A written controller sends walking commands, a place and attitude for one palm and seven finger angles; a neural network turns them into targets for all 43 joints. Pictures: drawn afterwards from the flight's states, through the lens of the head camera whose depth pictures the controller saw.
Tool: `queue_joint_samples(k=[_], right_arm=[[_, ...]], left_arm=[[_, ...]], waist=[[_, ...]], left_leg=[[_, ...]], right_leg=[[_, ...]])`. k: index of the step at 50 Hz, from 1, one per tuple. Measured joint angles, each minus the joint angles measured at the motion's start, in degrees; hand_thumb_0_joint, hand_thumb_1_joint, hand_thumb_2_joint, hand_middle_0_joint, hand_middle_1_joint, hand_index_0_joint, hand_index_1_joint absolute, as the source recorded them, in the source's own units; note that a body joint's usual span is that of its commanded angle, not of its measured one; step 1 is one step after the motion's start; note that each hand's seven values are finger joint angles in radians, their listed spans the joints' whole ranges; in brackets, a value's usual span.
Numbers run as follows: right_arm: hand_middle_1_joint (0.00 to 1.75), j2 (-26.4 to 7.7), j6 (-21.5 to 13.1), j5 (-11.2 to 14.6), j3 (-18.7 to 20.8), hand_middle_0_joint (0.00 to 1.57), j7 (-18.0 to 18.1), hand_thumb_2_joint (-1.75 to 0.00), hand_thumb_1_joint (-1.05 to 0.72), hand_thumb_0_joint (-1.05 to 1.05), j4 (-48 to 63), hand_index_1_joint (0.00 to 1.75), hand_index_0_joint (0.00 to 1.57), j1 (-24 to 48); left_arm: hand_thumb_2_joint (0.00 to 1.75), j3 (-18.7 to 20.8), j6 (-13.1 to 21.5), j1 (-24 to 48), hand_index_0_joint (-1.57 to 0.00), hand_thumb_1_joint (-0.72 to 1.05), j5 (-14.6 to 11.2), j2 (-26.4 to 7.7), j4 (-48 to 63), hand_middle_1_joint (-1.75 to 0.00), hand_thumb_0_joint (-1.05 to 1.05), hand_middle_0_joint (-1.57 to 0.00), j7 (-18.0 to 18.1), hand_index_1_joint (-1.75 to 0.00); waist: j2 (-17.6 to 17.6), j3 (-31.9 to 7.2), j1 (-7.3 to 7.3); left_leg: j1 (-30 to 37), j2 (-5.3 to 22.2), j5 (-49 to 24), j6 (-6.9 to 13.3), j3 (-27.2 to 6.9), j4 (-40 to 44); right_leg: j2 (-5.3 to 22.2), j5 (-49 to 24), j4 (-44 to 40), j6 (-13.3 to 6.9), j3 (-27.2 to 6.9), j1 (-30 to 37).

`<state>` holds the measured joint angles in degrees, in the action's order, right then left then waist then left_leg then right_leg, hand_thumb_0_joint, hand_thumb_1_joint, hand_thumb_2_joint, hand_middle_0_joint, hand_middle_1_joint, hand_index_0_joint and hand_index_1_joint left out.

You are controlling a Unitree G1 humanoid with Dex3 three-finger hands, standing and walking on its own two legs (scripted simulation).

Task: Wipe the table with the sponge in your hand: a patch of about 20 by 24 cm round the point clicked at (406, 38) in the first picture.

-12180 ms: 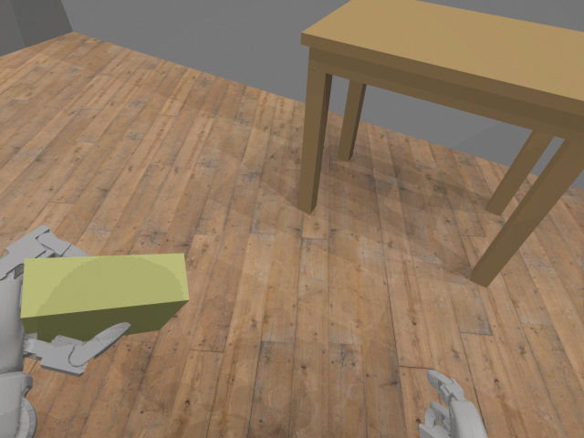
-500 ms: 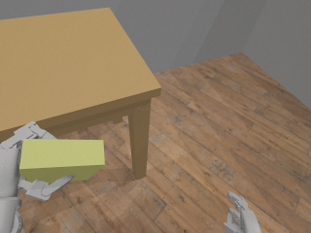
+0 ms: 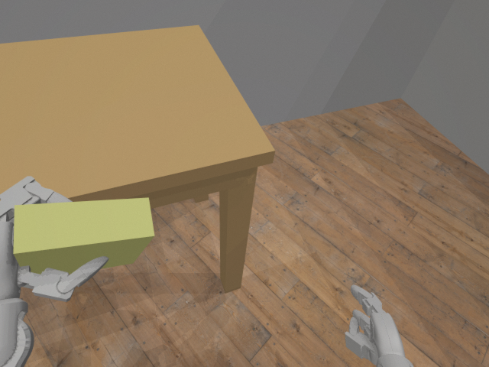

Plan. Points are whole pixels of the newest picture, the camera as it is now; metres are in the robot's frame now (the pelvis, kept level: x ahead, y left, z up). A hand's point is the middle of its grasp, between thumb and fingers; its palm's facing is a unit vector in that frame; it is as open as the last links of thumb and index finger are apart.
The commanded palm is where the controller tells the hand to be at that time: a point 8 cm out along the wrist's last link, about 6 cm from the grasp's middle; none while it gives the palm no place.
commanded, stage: shuffle to correct the standing spot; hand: left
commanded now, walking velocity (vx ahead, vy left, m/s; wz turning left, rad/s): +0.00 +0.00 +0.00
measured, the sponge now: (106, 238) +0.24 +0.21 +0.12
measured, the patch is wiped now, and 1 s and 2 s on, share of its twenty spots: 0.00 0.00 0.00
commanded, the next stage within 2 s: none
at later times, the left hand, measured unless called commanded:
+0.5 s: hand (8, 273) +0.17 +0.28 +0.15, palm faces +0.42 -0.80 -0.42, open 9.4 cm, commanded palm +0.12 +0.32 +0.17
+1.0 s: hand (3, 255) +0.19 +0.29 +0.16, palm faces +0.41 -0.81 -0.42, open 9.4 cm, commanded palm +0.13 +0.34 +0.17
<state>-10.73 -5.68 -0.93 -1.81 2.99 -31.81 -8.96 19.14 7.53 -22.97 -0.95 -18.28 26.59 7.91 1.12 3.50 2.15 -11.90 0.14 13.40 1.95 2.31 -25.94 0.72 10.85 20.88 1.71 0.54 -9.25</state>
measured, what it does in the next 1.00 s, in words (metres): steps on the spot: right foot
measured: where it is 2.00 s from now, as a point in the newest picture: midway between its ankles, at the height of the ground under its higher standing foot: outside the picture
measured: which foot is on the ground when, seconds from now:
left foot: down 0.00-0.88, up 0.90-1.00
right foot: down 0.00-0.72, up 0.74-0.84, down 0.86-1.00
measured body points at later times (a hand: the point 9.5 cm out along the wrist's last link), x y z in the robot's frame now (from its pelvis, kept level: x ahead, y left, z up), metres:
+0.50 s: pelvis -0.03 +0.03 -0.01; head -0.02 +0.03 +0.44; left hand +0.15 +0.32 +0.18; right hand +0.14 -0.21 -0.09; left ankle +0.01 +0.09 -0.74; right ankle +0.00 -0.14 -0.74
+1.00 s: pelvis -0.02 +0.05 -0.01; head +0.01 +0.05 +0.44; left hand +0.16 +0.33 +0.18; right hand +0.16 -0.18 -0.10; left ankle -0.03 +0.15 -0.69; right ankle -0.04 -0.07 -0.74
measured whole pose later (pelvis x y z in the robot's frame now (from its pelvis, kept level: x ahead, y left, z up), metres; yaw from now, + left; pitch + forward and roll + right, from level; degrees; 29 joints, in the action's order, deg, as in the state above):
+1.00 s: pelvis -0.02 +0.05 -0.01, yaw +2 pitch +0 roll +0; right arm -13.8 -3.1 -0.6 0.4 -0.5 -34.3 -10.2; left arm 19.4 12.4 -27.4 -1.6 -20.2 29.5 9.0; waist -1.4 3.4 0.1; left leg -27.4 -3.6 22.8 0.1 -0.3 -58.6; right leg 2.9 18.9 32.1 0.6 4.1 -13.0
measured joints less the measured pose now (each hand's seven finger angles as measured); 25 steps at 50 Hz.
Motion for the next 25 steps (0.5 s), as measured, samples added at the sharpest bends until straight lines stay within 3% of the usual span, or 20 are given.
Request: queue_joint_samples(k=[11,20,25], right_arm=[[0.3,-1.4,1.4,0.0,1.2,0.2,-0.5,-0.89,-0.9,0.01,0.4,0.3,0.21,-1.8],[0.3,-3.6,2.5,-0.1,2.5,0.2,-0.5,-0.89,-0.9,0.01,-0.3,0.3,0.2,-3.0],[0.3,-3.1,1.9,0.1,2.4,0.2,-0.6,-0.89,-0.9,0.01,0.4,0.3,0.2,-2.9]], left_arm=[[1.0,0.2,1.9,-4.1,-0.82,-0.43,-0.6,-1.5,0.8,-1.34,-0.01,-0.82,0.2,-1.34],[1.0,-0.3,2.6,-4.9,-0.82,-0.43,-0.6,-1.2,0.0,-1.34,-0.01,-0.82,0.8,-1.34],[1.0,1.2,3.5,-4.2,-0.82,-0.43,-0.5,-2.2,1.0,-1.34,-0.01,-0.82,1.0,-1.34]], waist=[[-2.2,-1.7,-2.24],[-2.8,-0.7,-2.29],[-2.1,0.5,-2.36]], left_leg=[[-1.1,-0.3,-0.4,0.6,0.0,-0.8],[-3.2,-2.2,-0.5,2.2,-0.1,-3.3],[-4.2,-3.8,-1.1,3.2,0.2,-3.9]], right_leg=[[0.3,-1.1,-0.5,0.5,0.0,-0.4],[2.3,-0.2,3.3,1.8,0.2,-2.7],[3.8,1.2,7.1,0.5,0.0,-5.0]])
